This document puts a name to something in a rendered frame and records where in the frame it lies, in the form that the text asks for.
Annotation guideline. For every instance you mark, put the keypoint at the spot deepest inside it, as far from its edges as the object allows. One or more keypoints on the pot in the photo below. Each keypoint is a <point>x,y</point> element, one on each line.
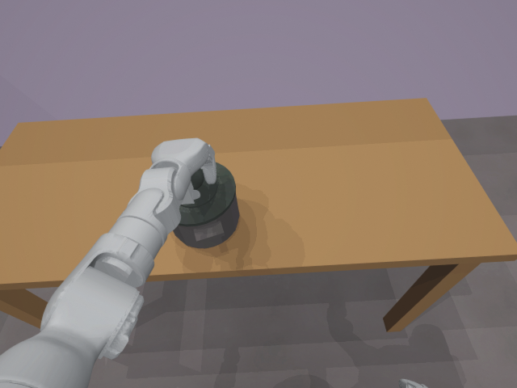
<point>212,233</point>

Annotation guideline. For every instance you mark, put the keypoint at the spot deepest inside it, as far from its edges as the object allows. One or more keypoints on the left robot forearm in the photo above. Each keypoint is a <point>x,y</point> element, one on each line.
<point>128,250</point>

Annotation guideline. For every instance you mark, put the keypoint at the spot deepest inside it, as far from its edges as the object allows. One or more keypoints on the table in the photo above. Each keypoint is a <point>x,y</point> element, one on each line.
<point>320,188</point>

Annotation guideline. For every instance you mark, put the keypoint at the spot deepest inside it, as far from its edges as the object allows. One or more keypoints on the knob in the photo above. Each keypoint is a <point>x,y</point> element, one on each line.
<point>197,179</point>

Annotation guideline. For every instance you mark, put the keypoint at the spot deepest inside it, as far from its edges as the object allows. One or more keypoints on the robot left upper arm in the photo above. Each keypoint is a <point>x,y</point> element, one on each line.
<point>94,319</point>

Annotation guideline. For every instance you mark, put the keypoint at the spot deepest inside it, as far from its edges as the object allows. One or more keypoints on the robot left hand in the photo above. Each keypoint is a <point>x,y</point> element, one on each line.
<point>194,154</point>

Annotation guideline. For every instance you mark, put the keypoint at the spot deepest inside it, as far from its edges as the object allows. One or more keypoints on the lid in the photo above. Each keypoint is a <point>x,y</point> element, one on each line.
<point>214,201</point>

